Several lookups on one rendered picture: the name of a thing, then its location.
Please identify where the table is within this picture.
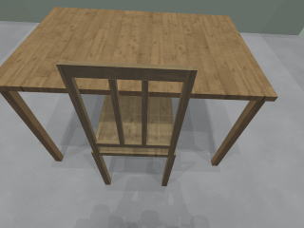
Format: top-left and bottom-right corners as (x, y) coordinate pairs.
(0, 7), (278, 166)

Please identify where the chair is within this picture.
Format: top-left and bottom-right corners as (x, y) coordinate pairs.
(56, 60), (198, 186)

